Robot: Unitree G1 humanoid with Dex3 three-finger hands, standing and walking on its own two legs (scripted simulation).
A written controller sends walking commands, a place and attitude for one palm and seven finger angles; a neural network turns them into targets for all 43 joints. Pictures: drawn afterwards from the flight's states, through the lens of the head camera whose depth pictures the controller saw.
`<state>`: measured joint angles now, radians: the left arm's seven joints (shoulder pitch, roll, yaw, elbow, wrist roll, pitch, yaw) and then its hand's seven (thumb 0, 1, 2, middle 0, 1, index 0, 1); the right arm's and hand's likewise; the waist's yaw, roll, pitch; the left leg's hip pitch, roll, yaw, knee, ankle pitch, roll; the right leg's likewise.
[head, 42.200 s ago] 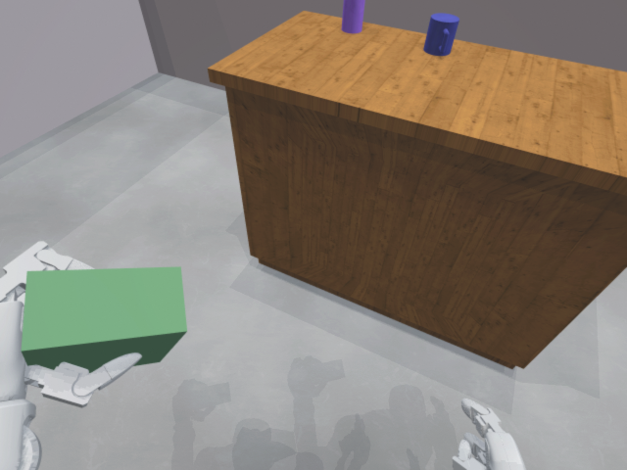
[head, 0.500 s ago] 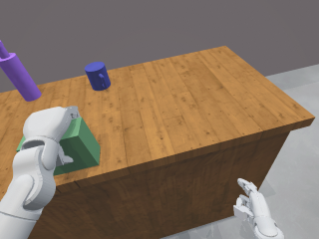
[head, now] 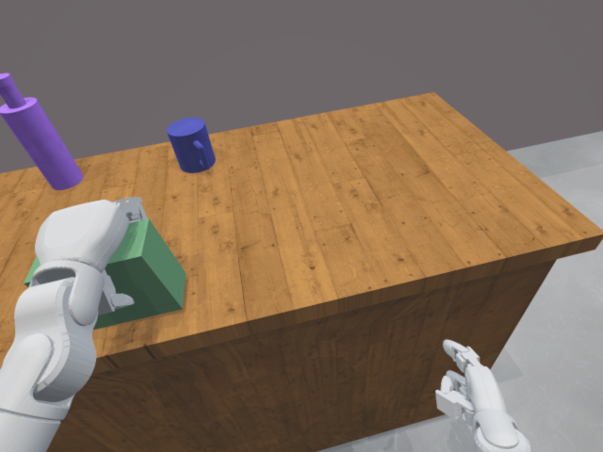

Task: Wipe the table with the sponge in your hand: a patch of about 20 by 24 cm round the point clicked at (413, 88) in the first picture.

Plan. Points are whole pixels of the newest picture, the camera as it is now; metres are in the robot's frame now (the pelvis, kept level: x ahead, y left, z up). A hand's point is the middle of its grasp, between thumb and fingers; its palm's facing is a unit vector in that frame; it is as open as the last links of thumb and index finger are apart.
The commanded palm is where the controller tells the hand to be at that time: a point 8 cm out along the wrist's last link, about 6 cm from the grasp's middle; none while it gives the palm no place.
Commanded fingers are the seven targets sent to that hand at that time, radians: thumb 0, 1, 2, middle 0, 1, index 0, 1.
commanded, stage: lower the sponge onto the table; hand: left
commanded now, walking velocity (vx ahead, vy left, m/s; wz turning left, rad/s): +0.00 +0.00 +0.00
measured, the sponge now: (123, 285) +0.26 +0.30 +0.11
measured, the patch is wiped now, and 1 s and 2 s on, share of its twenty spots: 0.10 0.20 0.30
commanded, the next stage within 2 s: wipe forward along the first lane in 0.40 s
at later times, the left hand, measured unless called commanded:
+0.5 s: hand (114, 265) +0.25 +0.28 +0.16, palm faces +0.12 -0.04 -0.99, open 10.1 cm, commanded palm +0.22 +0.27 +0.21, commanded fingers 0.00 0.10 1.30 -1.20 -1.60 -1.20 -1.60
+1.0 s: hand (123, 249) +0.28 +0.29 +0.15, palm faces +0.00 +0.00 -1.00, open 10.1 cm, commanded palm +0.26 +0.29 +0.19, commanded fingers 0.00 0.10 1.30 -1.20 -1.60 -1.20 -1.60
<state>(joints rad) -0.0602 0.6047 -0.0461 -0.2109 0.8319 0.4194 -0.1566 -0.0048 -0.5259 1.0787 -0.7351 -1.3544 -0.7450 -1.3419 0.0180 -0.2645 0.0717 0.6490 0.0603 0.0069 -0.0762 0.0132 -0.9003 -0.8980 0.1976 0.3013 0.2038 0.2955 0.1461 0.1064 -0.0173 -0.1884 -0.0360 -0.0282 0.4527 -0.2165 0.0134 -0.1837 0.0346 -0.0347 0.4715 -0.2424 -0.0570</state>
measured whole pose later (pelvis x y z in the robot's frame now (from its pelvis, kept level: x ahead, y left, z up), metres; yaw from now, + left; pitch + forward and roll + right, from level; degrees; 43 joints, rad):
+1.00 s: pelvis +0.00 -0.02 +0.00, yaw +1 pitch -2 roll +1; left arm -0.22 0.61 -0.03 0.09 0.89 0.36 -0.19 -0.01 -0.55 1.09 -0.76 -1.34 -0.77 -1.32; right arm 0.09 -0.29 0.06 0.66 0.07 0.02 -0.10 0.01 -0.90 -0.90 0.20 0.30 0.20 0.30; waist 0.10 0.11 -0.03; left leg -0.24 -0.02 -0.06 0.49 -0.23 -0.01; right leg -0.22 0.06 -0.06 0.50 -0.25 -0.09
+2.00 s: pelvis -0.02 +0.00 -0.01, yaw -1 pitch +5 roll +0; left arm -0.68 0.73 0.03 0.81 0.97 0.07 -0.14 0.02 -0.58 1.11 -0.78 -1.34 -0.79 -1.34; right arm 0.25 -0.31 0.01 0.67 0.10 0.10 -0.10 0.01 -0.90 -0.90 0.20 0.30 0.21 0.30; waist 0.01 0.08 -0.08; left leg -0.42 -0.03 -0.05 0.57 -0.24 0.02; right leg -0.40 0.06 -0.03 0.54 -0.23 -0.06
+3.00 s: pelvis +0.04 +0.02 +0.00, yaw +0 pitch +5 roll -1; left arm -0.69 0.53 -0.16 0.55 0.96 0.35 -0.10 0.00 -0.55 1.10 -0.74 -1.38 -0.75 -1.38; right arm 0.14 -0.28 0.04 0.67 0.08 0.07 -0.05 0.01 -0.90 -0.90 0.20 0.30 0.20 0.30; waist 0.05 0.08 -0.07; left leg -0.29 -0.07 -0.06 0.45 -0.24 0.05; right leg -0.26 0.02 -0.03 0.42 -0.25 -0.03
